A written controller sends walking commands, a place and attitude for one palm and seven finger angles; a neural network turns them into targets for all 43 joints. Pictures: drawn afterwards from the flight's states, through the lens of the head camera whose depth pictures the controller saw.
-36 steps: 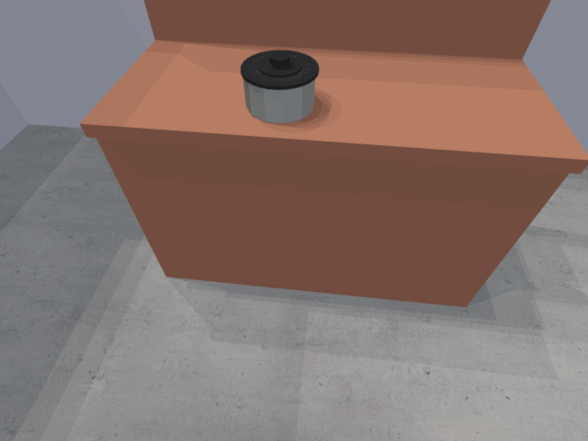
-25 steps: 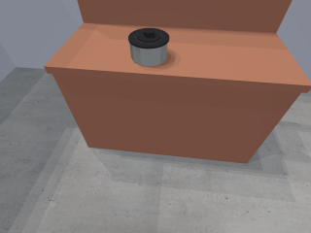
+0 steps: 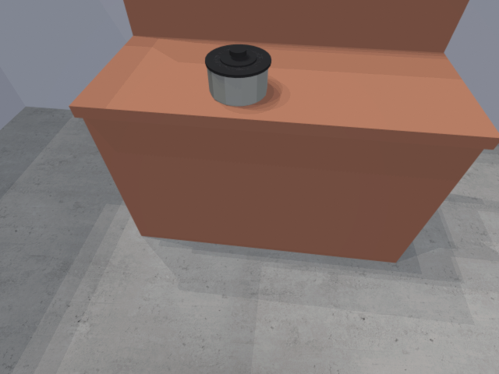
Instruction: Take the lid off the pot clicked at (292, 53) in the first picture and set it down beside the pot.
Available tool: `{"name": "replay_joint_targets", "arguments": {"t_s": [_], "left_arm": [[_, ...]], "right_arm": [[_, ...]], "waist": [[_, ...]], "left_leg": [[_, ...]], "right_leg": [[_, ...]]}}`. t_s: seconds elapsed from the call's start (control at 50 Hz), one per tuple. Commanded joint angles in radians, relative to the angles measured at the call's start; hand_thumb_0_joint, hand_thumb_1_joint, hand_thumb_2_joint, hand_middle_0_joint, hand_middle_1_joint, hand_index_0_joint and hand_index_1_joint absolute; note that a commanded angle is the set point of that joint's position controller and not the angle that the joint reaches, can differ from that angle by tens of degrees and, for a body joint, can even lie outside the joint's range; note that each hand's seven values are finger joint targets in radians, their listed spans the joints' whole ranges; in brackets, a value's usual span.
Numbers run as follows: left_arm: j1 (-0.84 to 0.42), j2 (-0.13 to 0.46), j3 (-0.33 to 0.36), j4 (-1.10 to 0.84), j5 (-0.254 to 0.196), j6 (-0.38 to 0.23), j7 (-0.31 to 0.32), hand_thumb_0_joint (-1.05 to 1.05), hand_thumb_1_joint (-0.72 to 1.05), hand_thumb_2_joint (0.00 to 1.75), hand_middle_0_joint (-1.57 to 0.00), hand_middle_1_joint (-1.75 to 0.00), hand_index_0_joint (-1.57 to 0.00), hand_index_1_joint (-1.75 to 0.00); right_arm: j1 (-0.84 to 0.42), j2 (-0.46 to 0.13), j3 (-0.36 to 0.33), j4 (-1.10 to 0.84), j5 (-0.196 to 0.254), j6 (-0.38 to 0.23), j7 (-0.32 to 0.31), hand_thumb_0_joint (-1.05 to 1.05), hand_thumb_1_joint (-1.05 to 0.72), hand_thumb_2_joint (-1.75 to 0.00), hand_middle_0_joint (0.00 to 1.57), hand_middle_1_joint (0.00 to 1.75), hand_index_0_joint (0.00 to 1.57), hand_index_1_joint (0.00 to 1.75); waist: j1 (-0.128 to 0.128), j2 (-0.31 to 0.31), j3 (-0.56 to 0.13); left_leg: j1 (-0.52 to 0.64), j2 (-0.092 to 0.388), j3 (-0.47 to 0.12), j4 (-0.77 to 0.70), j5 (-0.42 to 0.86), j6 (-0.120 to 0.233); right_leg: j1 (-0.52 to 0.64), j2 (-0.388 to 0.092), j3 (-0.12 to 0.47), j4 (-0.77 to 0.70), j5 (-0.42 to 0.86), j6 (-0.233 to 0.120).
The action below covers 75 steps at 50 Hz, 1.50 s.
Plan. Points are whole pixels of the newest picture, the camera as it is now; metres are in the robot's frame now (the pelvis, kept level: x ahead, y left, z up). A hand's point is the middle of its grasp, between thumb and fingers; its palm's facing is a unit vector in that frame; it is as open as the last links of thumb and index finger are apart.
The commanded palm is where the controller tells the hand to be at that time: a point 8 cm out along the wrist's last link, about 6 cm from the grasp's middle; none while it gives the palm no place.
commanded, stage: take the last steps up to it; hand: left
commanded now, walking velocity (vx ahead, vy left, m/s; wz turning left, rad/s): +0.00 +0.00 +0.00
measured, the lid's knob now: (238, 51) +0.90 +0.09 +0.09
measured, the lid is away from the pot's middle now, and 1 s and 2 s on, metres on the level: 0.00 0.00 0.00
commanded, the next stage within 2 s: come to a stop and stand still in 1.14 s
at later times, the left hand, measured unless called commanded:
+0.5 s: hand out of the picture +0.11 +0.19 -0.17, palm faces -0.05 -0.98 -0.18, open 7.4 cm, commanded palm none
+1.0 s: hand (196, 304) +0.29 +0.13 -0.17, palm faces +0.03 -0.98 -0.20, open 7.2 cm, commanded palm none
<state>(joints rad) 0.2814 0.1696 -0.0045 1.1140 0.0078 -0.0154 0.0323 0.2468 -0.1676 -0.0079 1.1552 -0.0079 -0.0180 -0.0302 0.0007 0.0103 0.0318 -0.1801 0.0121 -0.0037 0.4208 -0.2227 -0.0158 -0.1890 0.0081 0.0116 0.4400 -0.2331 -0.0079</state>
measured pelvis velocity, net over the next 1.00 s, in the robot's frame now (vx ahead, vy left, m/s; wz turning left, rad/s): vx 0.26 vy -0.05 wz -0.06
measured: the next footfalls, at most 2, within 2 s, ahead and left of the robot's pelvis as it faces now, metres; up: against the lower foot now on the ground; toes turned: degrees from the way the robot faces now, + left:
right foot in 0.66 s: +0.29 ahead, -0.15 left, +0.00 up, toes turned -11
left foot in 1.10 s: +0.41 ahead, +0.06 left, +0.00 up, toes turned +4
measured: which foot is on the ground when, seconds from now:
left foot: down 0.00-0.66, up 0.68-1.00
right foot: down 0.00-0.30, up 0.32-0.64, down 0.66-1.00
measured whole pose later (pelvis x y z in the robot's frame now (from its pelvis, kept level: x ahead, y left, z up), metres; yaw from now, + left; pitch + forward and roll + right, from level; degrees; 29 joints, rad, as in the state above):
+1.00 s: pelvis +0.26 -0.05 +0.00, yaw -3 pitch -1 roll -1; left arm 0.31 0.18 0.06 1.03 0.02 -0.05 0.01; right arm 0.19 -0.18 -0.06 1.00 -0.02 -0.04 0.00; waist 0.02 0.01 0.02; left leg -0.48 0.10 0.08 0.78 -0.26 0.00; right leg -0.16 0.00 -0.14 0.41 -0.24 -0.04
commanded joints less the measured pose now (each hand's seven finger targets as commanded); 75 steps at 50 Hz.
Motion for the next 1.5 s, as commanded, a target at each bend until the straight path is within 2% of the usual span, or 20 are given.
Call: {"name": "replay_joint_targets", "arguments": {"t_s": [0.0, 0.16, 0.24, 0.28, 0.32, 0.36, 0.48, 0.56, 0.6, 0.62, 0.64, 0.66, 0.68, 0.8, 1.04, 1.1, 1.18, 1.32, 1.4, 1.48], "left_arm": [[0.057, 0.117, 0.029, -0.030, 0.004, -0.014, 0.005, 0.00, 0.90, 0.90, -0.20, -0.30, -0.20, -0.30], [0.123, 0.151, 0.068, -0.050, 0.011, 0.009, -0.015, 0.00, 0.90, 0.90, -0.20, -0.30, -0.20, -0.30], [0.098, 0.126, 0.079, -0.073, 0.006, -0.003, -0.025, 0.00, 0.90, 0.90, -0.20, -0.30, -0.20, -0.30], [0.021, 0.057, 0.069, -0.113, 0.012, -0.005, -0.034, 0.00, 0.90, 0.90, -0.20, -0.30, -0.20, -0.30], [-0.094, 0.069, 0.074, -0.169, 0.025, -0.018, -0.034, 0.00, 0.90, 0.90, -0.20, -0.30, -0.20, -0.30], [-0.085, 0.064, 0.078, -0.163, 0.021, -0.027, -0.048, 0.00, 0.90, 0.90, -0.20, -0.30, -0.20, -0.30], [-0.127, 0.015, 0.066, -0.193, 0.007, -0.020, -0.069, 0.00, 0.90, 0.90, -0.20, -0.30, -0.20, -0.30], [-0.112, 0.024, 0.072, -0.196, 0.002, -0.025, -0.071, 0.00, 0.90, 0.90, -0.20, -0.30, -0.20, -0.30], [0.078, 0.073, 0.092, -0.131, 0.011, -0.034, -0.062, 0.00, 0.90, 0.90, -0.20, -0.30, -0.20, -0.30], [0.225, 0.139, 0.110, -0.083, 0.019, -0.046, -0.050, 0.00, 0.90, 0.90, -0.20, -0.30, -0.20, -0.30], [0.312, 0.265, 0.143, -0.067, 0.016, -0.051, -0.031, 0.00, 0.90, 0.90, -0.20, -0.30, -0.20, -0.30], [0.304, 0.287, 0.141, -0.076, -0.005, -0.044, -0.024, 0.00, 0.90, 0.90, -0.20, -0.30, -0.20, -0.30], [0.221, 0.234, 0.137, -0.091, -0.008, -0.037, -0.021, 0.00, 0.90, 0.90, -0.20, -0.30, -0.20, -0.30], [0.013, 0.092, 0.087, -0.148, 0.014, -0.058, -0.013, 0.00, 0.90, 0.90, -0.20, -0.30, -0.20, -0.30], [0.081, 0.136, 0.093, -0.118, 0.011, -0.041, -0.025, 0.00, 0.90, 0.90, -0.20, -0.30, -0.20, -0.30], [0.077, 0.060, 0.071, -0.158, 0.010, -0.043, -0.029, 0.00, 0.90, 0.90, -0.20, -0.30, -0.20, -0.30], [0.059, 0.064, 0.078, -0.128, 0.020, -0.024, -0.035, 0.00, 0.90, 0.90, -0.20, -0.30, -0.20, -0.30], [0.102, 0.005, 0.048, -0.097, 0.009, 0.011, -0.008, 0.00, 0.90, 0.90, -0.20, -0.30, -0.20, -0.30], [0.124, 0.057, 0.056, -0.087, 0.012, 0.012, 0.003, 0.00, 0.90, 0.90, -0.20, -0.30, -0.20, -0.30], [0.082, 0.179, 0.068, -0.102, 0.014, 0.002, 0.007, 0.00, 0.90, 0.90, -0.20, -0.30, -0.20, -0.30]], "right_arm": [[0.051, -0.102, -0.013, -0.025, 0.000, -0.011, -0.004, 0.00, -0.90, -0.90, 0.20, 0.30, 0.20, 0.30], [0.107, -0.069, -0.029, -0.045, -0.019, 0.003, 0.011, 0.00, -0.90, -0.90, 0.20, 0.30, 0.20, 0.30], [0.178, -0.052, -0.028, -0.047, -0.014, -0.028, 0.009, 0.00, -0.90, -0.90, 0.20, 0.30, 0.20, 0.30], [0.325, -0.128, -0.052, -0.009, -0.023, -0.038, 0.001, 0.00, -0.90, -0.90, 0.20, 0.30, 0.20, 0.30], [0.381, -0.145, -0.054, -0.011, -0.026, -0.047, -0.006, 0.00, -0.90, -0.90, 0.20, 0.30, 0.20, 0.30], [0.323, -0.091, -0.038, -0.030, -0.017, -0.067, -0.008, 0.00, -0.90, -0.90, 0.20, 0.30, 0.20, 0.30], [0.300, -0.099, -0.030, -0.025, -0.015, -0.091, -0.017, 0.00, -0.90, -0.90, 0.20, 0.30, 0.20, 0.30], [0.270, -0.129, -0.043, -0.013, -0.018, -0.079, -0.011, 0.00, -0.90, -0.90, 0.20, 0.30, 0.20, 0.30], [0.260, -0.136, -0.048, -0.007, -0.011, -0.073, -0.007, 0.00, -0.90, -0.90, 0.20, 0.30, 0.20, 0.30], [0.278, -0.108, -0.044, -0.005, -0.005, -0.069, 0.004, 0.00, -0.90, -0.90, 0.20, 0.30, 0.20, 0.30], [0.346, -0.031, -0.033, -0.029, 0.004, -0.067, 0.010, 0.00, -0.90, -0.90, 0.20, 0.30, 0.20, 0.30], [0.283, -0.058, -0.039, -0.063, 0.004, -0.052, 0.009, 0.00, -0.90, -0.90, 0.20, 0.30, 0.20, 0.30], [0.218, -0.047, -0.051, -0.077, -0.001, -0.052, 0.010, 0.00, -0.90, -0.90, 0.20, 0.30, 0.20, 0.30], [0.189, 0.000, -0.042, -0.081, -0.017, -0.013, 0.018, 0.00, -0.90, -0.90, 0.20, 0.30, 0.20, 0.30], [0.065, -0.056, -0.045, -0.176, -0.013, -0.050, 0.036, 0.00, -0.90, -0.90, 0.20, 0.30, 0.20, 0.30], [0.256, -0.222, -0.076, -0.145, -0.025, -0.043, 0.014, 0.00, -0.90, -0.90, 0.20, 0.30, 0.20, 0.30], [0.078, -0.105, -0.032, -0.186, -0.015, -0.051, 0.006, 0.00, -0.90, -0.90, 0.20, 0.30, 0.20, 0.30], [0.034, -0.099, -0.017, -0.155, -0.010, -0.046, -0.014, 0.00, -0.90, -0.90, 0.20, 0.30, 0.20, 0.30], [0.024, -0.105, -0.030, -0.128, -0.003, -0.012, -0.018, 0.00, -0.90, -0.90, 0.20, 0.30, 0.20, 0.30], [0.083, -0.033, -0.039, -0.123, 0.006, 0.023, -0.007, 0.00, -0.90, -0.90, 0.20, 0.30, 0.20, 0.30]], "waist": [[-0.003, -0.008, 0.019], [0.006, -0.147, 0.124], [-0.032, -0.060, 0.115], [-0.098, 0.241, 0.154], [-0.109, 0.225, 0.222], [-0.070, 0.066, 0.208], [-0.036, 0.111, 0.077], [-0.010, 0.133, 0.047], [0.076, 0.055, -0.037], [0.134, -0.057, -0.116], [0.140, -0.349, -0.228], [0.124, -0.289, -0.202], [0.098, -0.162, -0.036], [-0.036, -0.073, 0.024], [-0.025, -0.062, 0.016], [-0.083, 0.284, -0.048], [-0.010, 0.073, 0.039], [0.019, 0.088, -0.076], [0.033, 0.082, -0.043], [-0.011, -0.100, -0.024]], "left_leg": [[0.012, 0.081, -0.067, -0.065, 0.115, 0.033], [-0.160, 0.003, 0.039, 0.131, -0.275, 0.039], [-0.030, 0.023, 0.035, 0.055, -0.209, 0.055], [0.126, 0.226, -0.289, -0.179, -0.400, 0.144], [0.133, 0.382, -0.472, -0.315, -0.335, 0.247], [0.123, 0.359, -0.372, -0.302, -0.129, 0.258], [0.210, 0.249, -0.059, -0.233, 0.326, 0.198], [0.096, 0.236, 0.019, -0.175, 0.366, 0.161], [0.029, 0.188, 0.070, 0.059, 0.395, 0.120], [-0.122, 0.127, 0.096, 0.292, 0.220, 0.085], [-0.360, -0.006, 0.122, 0.667, -0.312, 0.043], [-0.405, 0.014, -0.003, 0.877, -0.364, 0.067], [-0.480, 0.059, -0.012, 0.947, -0.286, 0.074], [-0.305, 0.123, 0.029, 0.710, -0.088, 0.022], [0.005, 0.027, 0.113, 0.052, 0.023, 0.019], [0.274, 0.390, -0.382, -0.151, 0.226, 0.245], [-0.009, 0.292, -0.201, -0.225, 0.115, 0.222], [0.025, 0.227, -0.004, -0.103, 0.673, 0.186], [-0.013, 0.189, -0.017, -0.004, 0.452, 0.116], [-0.107, 0.007, 0.057, 0.156, -0.110, 0.006]], "right_leg": [[-0.054, -0.096, 0.090, -0.098, 0.074, -0.013], [-0.118, -0.159, 0.256, -0.204, -0.532, -0.103], [-0.196, -0.140, 0.213, -0.088, -0.387, -0.130], [-0.441, 0.015, 0.004, 0.282, -0.278, -0.067], [-0.614, -0.047, 0.003, 0.581, -0.260, -0.045], [-0.620, -0.103, 0.019, 0.651, -0.161, -0.037], [-0.533, -0.113, -0.062, 0.494, -0.048, -0.020], [-0.229, -0.062, -0.128, 0.248, 0.010, -0.045], [0.048, -0.034, -0.137, 0.127, 0.089, -0.053], [0.294, -0.091, -0.060, 0.106, 0.051, -0.078], [0.461, -0.409, 0.409, -0.061, -0.071, -0.178], [0.355, -0.476, 0.570, -0.196, -0.142, -0.203], [0.239, -0.448, 0.482, -0.215, -0.192, -0.216], [-0.150, -0.301, 0.090, -0.246, 0.045, -0.167], [-0.080, -0.223, 0.000, -0.067, 0.041, -0.122], [-0.436, -0.015, -0.119, 0.587, -0.376, -0.018], [-0.399, -0.110, -0.010, 0.724, -0.167, -0.011], [-0.162, -0.081, -0.046, 0.343, -0.070, 0.033], [-0.023, -0.075, -0.044, 0.038, 0.123, 0.028], [-0.022, -0.332, 0.197, -0.004, 0.693, -0.133]]}}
